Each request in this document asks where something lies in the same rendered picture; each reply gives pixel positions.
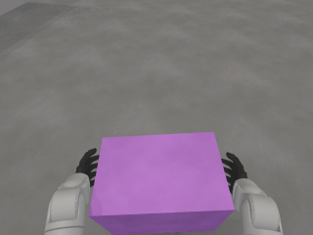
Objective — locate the carton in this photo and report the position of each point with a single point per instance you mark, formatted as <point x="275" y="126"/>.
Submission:
<point x="164" y="183"/>

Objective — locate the right robot hand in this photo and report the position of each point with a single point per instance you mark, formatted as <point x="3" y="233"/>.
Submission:
<point x="237" y="170"/>

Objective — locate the right robot forearm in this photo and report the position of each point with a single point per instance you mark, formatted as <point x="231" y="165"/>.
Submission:
<point x="259" y="213"/>

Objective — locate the left robot hand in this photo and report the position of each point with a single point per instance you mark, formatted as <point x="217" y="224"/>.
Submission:
<point x="85" y="165"/>

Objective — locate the left robot forearm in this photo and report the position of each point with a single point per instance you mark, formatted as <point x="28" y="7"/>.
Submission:
<point x="67" y="208"/>

